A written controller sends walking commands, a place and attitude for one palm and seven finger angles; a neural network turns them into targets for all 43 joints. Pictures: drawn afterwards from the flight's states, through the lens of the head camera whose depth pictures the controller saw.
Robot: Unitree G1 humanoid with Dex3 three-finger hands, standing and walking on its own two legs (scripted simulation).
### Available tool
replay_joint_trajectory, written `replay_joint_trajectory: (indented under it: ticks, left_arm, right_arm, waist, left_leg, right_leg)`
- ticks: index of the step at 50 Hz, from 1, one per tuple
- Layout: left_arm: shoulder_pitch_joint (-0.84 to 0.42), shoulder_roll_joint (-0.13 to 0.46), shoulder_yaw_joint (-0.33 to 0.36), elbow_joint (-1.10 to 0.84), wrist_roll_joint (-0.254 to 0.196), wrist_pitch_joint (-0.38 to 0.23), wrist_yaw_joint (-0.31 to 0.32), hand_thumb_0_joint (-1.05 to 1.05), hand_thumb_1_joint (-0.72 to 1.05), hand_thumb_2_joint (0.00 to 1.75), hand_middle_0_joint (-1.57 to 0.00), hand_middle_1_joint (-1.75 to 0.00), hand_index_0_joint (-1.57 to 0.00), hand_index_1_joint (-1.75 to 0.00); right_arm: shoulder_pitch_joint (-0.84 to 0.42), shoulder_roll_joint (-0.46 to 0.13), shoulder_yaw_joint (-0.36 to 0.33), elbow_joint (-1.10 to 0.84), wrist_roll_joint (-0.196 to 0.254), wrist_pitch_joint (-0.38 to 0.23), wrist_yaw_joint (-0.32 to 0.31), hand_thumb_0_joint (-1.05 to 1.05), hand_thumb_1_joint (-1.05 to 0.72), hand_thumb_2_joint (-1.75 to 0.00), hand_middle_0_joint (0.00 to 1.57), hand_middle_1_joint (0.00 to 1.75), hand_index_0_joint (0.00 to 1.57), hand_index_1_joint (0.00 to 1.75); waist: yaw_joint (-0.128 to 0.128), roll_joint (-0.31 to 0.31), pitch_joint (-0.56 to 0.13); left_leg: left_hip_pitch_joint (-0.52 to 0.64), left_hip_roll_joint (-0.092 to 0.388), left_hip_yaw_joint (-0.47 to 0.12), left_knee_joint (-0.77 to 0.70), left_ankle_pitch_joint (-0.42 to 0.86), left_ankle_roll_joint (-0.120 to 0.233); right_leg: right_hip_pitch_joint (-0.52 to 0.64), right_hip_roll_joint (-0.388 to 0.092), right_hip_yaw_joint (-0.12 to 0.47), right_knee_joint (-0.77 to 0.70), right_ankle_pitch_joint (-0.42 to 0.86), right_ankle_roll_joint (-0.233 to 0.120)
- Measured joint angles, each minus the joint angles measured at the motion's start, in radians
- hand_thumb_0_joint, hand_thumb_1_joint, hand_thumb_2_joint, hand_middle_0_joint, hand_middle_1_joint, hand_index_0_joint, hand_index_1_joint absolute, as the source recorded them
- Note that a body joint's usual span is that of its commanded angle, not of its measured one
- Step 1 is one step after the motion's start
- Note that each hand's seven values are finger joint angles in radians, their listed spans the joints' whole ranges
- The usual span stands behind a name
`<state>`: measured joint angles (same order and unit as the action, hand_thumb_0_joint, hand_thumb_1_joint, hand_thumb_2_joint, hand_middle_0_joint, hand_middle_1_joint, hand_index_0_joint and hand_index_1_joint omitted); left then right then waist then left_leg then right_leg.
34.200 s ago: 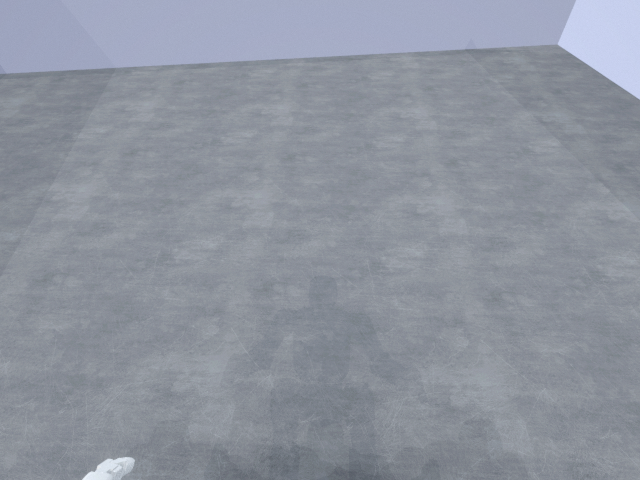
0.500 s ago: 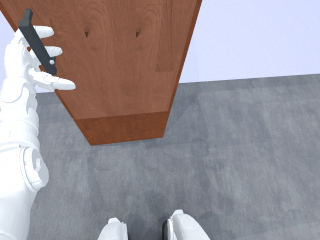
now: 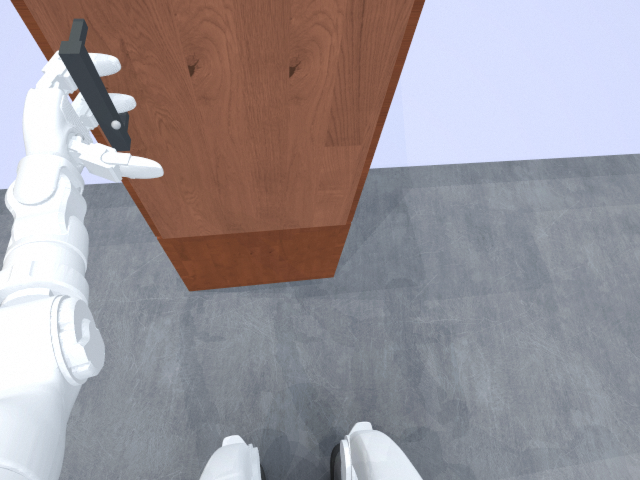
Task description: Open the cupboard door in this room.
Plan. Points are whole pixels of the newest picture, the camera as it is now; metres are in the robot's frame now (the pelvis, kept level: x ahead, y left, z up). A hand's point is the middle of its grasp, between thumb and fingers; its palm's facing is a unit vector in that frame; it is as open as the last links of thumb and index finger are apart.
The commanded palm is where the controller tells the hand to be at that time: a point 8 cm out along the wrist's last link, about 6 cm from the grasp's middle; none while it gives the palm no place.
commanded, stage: close the thumb around the handle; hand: left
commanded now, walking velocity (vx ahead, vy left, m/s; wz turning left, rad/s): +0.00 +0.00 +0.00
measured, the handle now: (102, 91) +0.56 +0.22 +0.10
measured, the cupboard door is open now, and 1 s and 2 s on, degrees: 0 4 43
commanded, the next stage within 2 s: pull the door open along its arc in 0.60 s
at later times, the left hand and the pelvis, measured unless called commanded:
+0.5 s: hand (118, 123) +0.52 +0.19 +0.10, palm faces +0.04 -1.00 -0.02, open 5.9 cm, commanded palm +0.50 +0.23 +0.09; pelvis -0.01 -0.01 +0.00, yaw +0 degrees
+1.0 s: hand (123, 139) +0.49 +0.18 +0.10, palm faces +0.02 -1.00 +0.00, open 5.4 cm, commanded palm +0.44 +0.23 +0.09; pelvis +0.00 -0.01 +0.01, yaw -1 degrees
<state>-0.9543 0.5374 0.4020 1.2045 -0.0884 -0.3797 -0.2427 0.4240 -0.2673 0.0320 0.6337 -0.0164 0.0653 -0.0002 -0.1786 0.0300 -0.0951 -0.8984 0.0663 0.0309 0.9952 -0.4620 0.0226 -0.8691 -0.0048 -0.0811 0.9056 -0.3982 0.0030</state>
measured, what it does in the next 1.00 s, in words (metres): stands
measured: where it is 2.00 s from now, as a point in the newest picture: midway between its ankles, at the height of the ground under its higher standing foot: outside the picture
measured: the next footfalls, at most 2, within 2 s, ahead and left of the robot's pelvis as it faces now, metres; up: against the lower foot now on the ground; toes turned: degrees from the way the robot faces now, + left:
none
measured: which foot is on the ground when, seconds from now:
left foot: down 0.00-1.00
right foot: down 0.00-1.00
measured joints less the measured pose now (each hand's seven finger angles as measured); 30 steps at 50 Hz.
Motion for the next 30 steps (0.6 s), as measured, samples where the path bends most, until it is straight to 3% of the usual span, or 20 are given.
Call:
replay_joint_trajectory:
  ticks: [8, 15, 24, 30]
  left_arm:
    - [0.018, -0.027, 0.01, -0.012, 0.006, -0.002, 0.018, -0.01, -0.2, 0.43, -0.32, -1.23, -0.33, -1.23]
    - [0.011, 0.003, 0.02, 0.02, 0.022, 0.004, 0.023, -0.01, 0.15, 0.58, -0.34, -1.27, -0.35, -1.27]
    - [-0.018, 0.023, 0.014, 0.017, 0.007, -0.01, -0.003, 0.0, 0.63, 0.78, -0.38, -1.32, -0.38, -1.32]
    - [-0.014, 0.005, 0.01, 0.015, -0.006, 0.0, 0.002, 0.01, 0.79, 0.85, -0.39, -1.34, -0.39, -1.34]
  right_arm:
    - [-0.002, 0.004, -0.001, -0.004, 0.0, 0.006, 0.005, 0.0, -0.9, -0.9, 0.2, 0.3, 0.2, 0.3]
    - [-0.008, 0.005, 0.008, -0.021, 0.004, 0.006, 0.0, 0.0, -0.9, -0.9, 0.2, 0.3, 0.2, 0.3]
    - [-0.011, -0.002, 0.006, -0.003, 0.003, -0.006, -0.009, 0.0, -0.9, -0.89, 0.2, 0.3, 0.2, 0.3]
    - [-0.003, -0.01, 0.0, 0.003, 0.003, 0.0, -0.007, 0.0, -0.9, -0.9, 0.2, 0.3, 0.2, 0.3]
  waist:
    - [-0.003, 0.003, -0.007]
    - [-0.01, 0.002, 0.006]
    - [-0.009, -0.001, 0.012]
    - [-0.006, 0.004, 0.003]
  left_leg:
    - [0.02, 0.002, 0.006, -0.007, -0.001, 0.0]
    - [0.023, 0.003, 0.007, -0.01, 0.004, -0.002]
    - [-0.008, 0.003, -0.003, 0.001, 0.009, -0.006]
    - [-0.001, 0.003, -0.005, -0.002, 0.007, -0.008]
  right_leg:
    - [0.016, 0.003, 0.006, -0.005, 0.0, 0.0]
    - [0.016, 0.004, 0.008, -0.003, 0.003, -0.002]
    - [-0.012, 0.004, -0.002, 0.008, 0.005, -0.008]
    - [-0.005, 0.005, -0.002, 0.005, 0.002, -0.009]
